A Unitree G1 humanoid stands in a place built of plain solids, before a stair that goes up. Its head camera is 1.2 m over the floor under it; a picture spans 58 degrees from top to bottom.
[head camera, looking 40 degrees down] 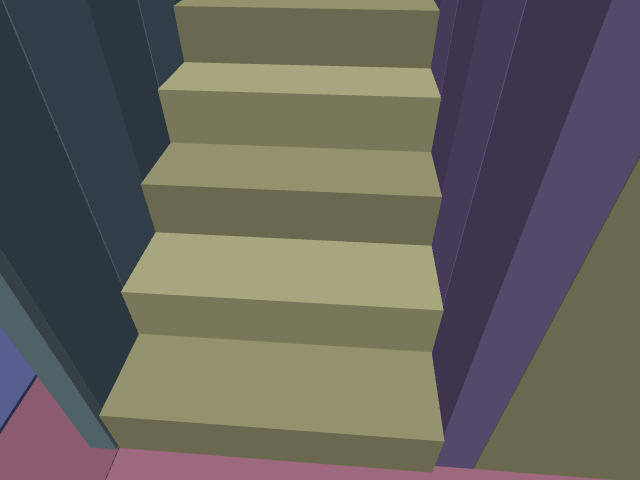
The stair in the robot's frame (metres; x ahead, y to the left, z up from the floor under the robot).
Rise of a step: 0.18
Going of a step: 0.25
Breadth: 0.85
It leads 4 degrees to the right of straight ahead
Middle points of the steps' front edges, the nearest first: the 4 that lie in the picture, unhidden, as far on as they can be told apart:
0.51 0.13 0.18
0.76 0.11 0.35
1.01 0.09 0.53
1.27 0.07 0.71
